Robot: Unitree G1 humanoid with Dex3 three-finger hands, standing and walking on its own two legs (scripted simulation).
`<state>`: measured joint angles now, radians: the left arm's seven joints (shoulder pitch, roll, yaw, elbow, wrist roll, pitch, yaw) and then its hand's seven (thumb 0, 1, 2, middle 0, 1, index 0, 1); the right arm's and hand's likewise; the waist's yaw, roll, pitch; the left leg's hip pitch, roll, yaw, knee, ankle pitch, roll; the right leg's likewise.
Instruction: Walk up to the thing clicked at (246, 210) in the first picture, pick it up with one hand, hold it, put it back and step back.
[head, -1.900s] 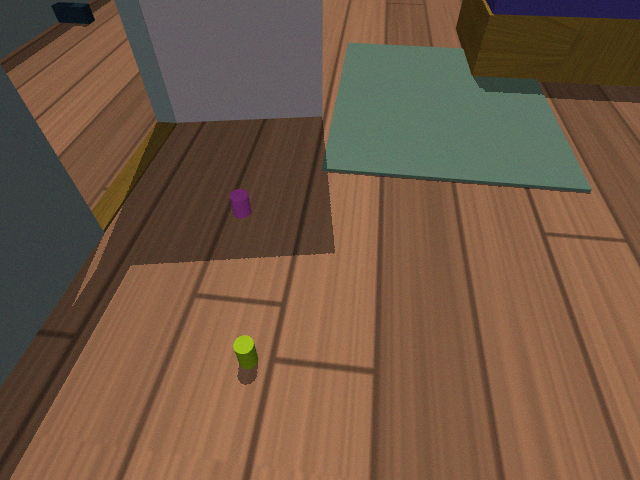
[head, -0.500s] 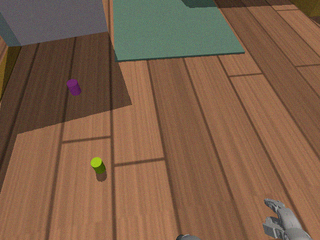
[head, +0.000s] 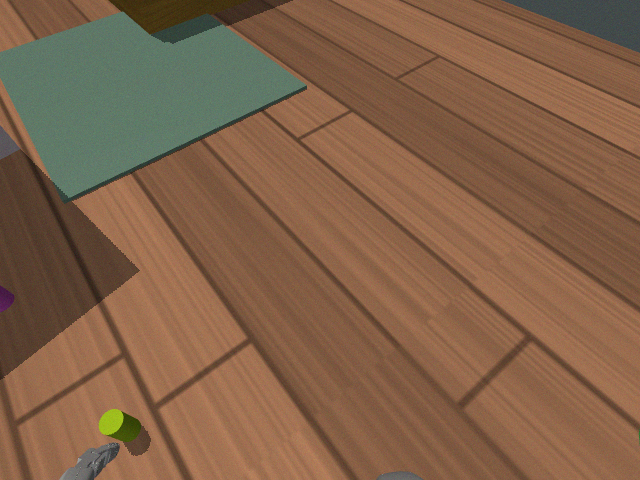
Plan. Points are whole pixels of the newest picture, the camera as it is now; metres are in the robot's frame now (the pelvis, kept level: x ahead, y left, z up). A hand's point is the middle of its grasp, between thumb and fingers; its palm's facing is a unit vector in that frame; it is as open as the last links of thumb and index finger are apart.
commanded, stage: walk up
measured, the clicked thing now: out of the picture +0.92 +1.12 -0.71
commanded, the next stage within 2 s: stand in 1.66 s
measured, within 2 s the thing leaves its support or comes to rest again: neither
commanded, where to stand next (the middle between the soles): +0.09 +0.01 m, yaw -27 degrees
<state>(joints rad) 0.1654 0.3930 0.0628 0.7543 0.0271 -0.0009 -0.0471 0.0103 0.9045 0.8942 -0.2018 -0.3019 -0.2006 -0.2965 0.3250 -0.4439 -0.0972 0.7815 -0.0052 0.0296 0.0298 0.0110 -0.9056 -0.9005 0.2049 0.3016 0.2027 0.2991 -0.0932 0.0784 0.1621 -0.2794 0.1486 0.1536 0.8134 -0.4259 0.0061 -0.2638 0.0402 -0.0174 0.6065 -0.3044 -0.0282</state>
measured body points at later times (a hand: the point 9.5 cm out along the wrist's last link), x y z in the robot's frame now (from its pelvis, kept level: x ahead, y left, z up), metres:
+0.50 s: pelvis +0.04 +0.02 +0.00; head +0.10 +0.03 +0.45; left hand +0.21 +0.29 -0.13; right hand +0.06 -0.31 -0.08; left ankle +0.11 +0.11 -0.72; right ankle -0.01 -0.11 -0.66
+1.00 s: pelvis +0.02 +0.00 +0.00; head +0.04 -0.05 +0.44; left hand +0.22 +0.25 -0.09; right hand -0.02 -0.32 -0.14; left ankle +0.09 +0.14 -0.70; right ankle +0.00 -0.11 -0.72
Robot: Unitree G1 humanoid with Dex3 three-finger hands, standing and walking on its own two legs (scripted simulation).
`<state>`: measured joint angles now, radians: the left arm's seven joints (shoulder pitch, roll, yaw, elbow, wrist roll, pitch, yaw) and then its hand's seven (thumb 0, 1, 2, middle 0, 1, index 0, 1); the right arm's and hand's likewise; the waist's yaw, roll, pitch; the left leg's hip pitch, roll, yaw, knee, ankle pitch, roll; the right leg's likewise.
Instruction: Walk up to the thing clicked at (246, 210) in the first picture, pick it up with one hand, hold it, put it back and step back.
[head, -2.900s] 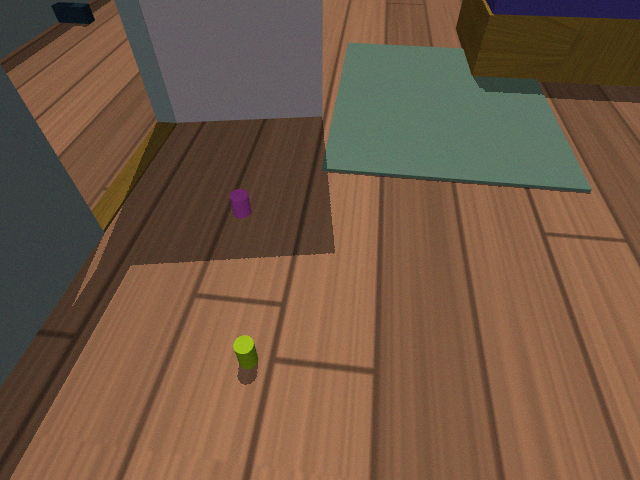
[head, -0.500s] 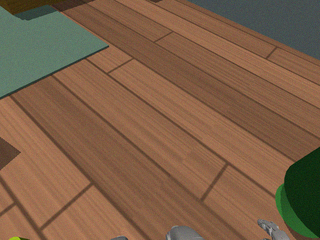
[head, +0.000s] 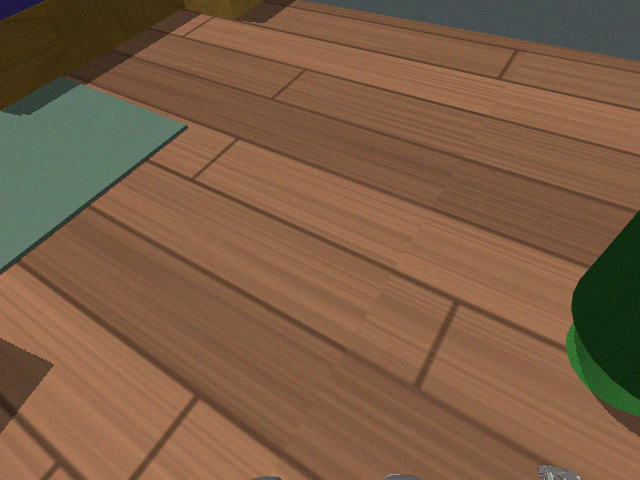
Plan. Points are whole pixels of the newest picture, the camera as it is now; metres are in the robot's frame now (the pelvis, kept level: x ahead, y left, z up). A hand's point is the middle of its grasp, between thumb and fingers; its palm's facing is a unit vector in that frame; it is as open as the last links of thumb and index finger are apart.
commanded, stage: walk up
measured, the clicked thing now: out of the picture +0.33 +1.41 -0.70
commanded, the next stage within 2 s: stand in 0.66 s
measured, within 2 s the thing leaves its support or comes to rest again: neither
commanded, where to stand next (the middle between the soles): +0.06 +0.04 m, yaw -2 degrees
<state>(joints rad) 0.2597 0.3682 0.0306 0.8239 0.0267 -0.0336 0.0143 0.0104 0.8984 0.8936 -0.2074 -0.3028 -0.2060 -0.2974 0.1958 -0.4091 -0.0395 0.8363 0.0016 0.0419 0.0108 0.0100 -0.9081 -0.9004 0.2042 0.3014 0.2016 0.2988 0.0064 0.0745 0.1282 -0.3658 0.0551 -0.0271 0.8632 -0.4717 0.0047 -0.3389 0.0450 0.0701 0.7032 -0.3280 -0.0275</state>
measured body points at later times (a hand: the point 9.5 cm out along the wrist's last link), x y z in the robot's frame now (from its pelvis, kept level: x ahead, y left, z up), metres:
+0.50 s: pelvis -0.01 +0.02 +0.02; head +0.00 +0.01 +0.46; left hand +0.10 +0.31 -0.11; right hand +0.06 -0.29 -0.11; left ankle +0.00 +0.16 -0.72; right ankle +0.03 -0.11 -0.72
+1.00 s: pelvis +0.00 +0.03 +0.03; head +0.01 +0.02 +0.48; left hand +0.11 +0.32 -0.10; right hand +0.06 -0.28 -0.11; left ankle +0.00 +0.16 -0.72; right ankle +0.03 -0.11 -0.72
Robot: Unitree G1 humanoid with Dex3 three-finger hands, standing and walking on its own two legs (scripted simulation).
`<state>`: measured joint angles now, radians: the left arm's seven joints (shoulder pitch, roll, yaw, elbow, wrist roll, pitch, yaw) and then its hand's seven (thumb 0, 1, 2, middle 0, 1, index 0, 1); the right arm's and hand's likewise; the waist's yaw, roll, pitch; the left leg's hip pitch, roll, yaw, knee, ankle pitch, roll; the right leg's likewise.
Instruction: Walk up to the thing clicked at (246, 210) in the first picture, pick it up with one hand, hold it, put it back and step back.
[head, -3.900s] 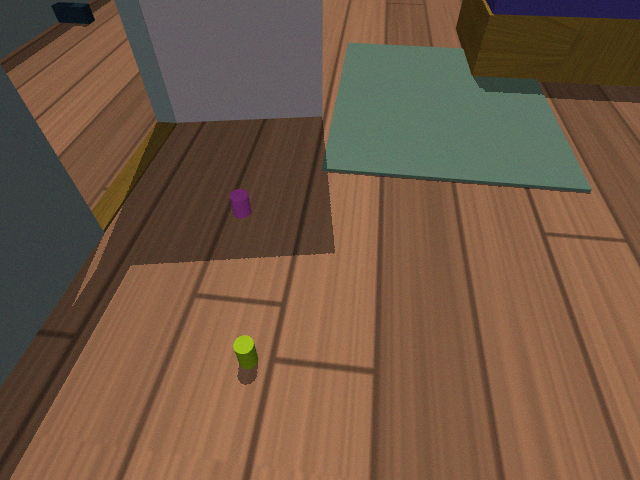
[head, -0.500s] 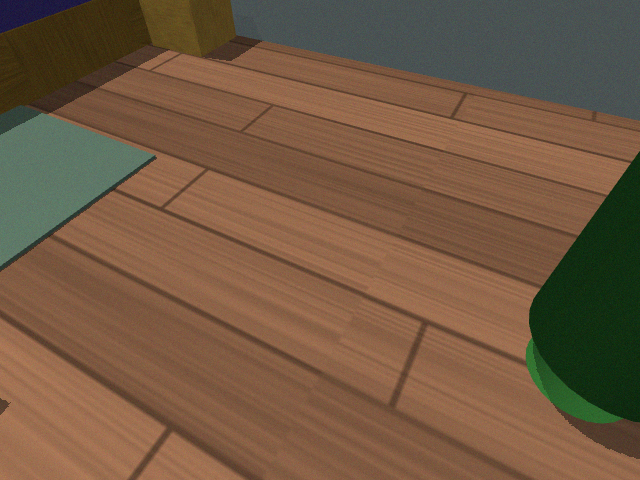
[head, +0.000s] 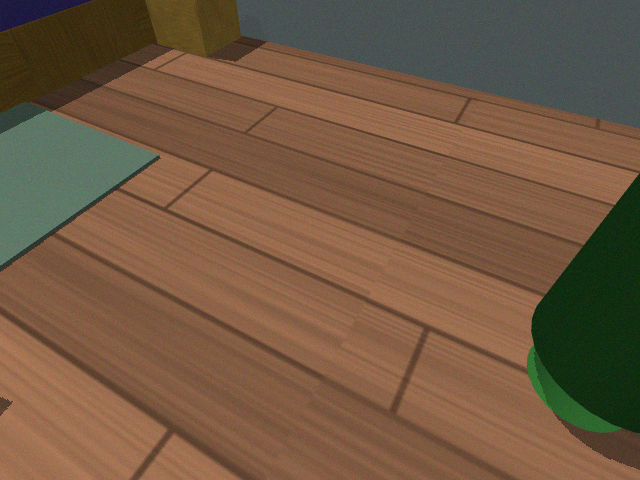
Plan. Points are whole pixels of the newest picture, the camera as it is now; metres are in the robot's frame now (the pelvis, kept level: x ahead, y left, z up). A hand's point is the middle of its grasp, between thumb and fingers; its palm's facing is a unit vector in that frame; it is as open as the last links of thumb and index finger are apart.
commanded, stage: stand
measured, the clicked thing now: out of the picture +0.28 +1.39 -0.73
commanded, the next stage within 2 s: none
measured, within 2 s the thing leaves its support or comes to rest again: neither
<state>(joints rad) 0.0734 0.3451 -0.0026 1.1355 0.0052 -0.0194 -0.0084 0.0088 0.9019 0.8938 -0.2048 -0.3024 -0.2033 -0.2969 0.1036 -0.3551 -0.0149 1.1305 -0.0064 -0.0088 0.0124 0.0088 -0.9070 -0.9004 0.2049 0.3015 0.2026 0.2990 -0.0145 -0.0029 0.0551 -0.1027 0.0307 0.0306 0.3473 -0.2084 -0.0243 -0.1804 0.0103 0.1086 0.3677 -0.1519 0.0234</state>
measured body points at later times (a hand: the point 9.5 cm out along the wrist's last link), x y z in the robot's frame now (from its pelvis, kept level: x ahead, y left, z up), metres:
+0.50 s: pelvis +0.01 +0.00 +0.00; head +0.02 +0.00 +0.45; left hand +0.08 +0.31 -0.13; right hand +0.09 -0.30 -0.13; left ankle -0.01 +0.13 -0.75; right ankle +0.03 -0.13 -0.75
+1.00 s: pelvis +0.01 +0.00 +0.00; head +0.02 +0.00 +0.45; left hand +0.08 +0.31 -0.13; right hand +0.09 -0.30 -0.13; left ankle -0.01 +0.13 -0.75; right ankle +0.03 -0.13 -0.75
